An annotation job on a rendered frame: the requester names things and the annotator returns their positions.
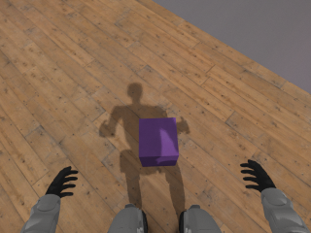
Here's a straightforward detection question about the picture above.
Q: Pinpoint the robot right forearm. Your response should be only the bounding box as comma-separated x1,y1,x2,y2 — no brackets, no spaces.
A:
260,187,311,233

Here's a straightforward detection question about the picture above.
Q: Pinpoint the robot left hand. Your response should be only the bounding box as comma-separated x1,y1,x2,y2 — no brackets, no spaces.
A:
45,166,79,198

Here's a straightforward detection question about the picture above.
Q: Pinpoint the carton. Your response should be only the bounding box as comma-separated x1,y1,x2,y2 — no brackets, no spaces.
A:
138,117,179,167

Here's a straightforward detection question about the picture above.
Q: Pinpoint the robot left thigh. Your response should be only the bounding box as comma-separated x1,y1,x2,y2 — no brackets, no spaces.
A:
107,207,144,233

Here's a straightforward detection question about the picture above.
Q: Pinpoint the robot thigh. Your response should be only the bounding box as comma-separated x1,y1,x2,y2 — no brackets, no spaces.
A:
184,208,223,233
107,207,144,233

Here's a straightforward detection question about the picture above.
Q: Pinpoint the robot left forearm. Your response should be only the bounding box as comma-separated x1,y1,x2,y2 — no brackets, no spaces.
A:
20,194,61,233

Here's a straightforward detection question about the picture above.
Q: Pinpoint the robot right hand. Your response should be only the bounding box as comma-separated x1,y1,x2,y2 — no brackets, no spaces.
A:
240,159,276,192

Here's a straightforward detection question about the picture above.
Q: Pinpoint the robot right thigh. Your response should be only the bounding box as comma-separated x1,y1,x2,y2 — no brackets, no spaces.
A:
184,208,223,233

